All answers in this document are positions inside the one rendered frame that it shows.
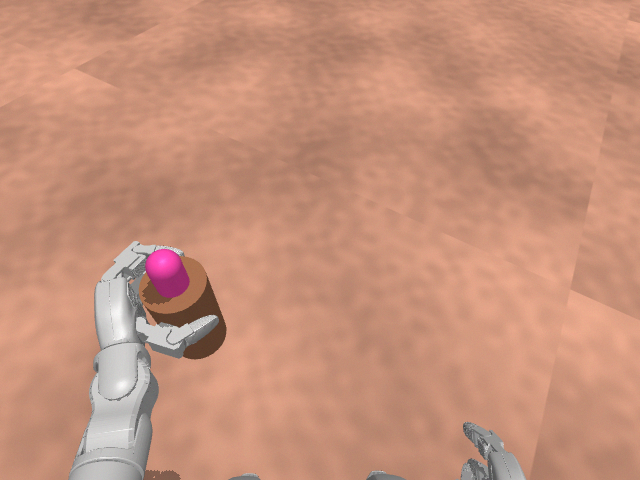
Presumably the bottle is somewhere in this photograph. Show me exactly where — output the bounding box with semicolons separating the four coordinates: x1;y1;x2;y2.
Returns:
139;249;226;359

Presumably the left robot hand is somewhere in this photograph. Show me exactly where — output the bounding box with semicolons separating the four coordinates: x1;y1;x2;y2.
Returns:
94;241;219;359

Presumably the left robot arm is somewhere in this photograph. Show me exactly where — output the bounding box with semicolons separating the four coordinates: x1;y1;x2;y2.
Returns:
68;342;159;480

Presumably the right robot hand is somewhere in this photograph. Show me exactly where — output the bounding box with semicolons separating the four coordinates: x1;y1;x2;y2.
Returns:
456;422;526;480

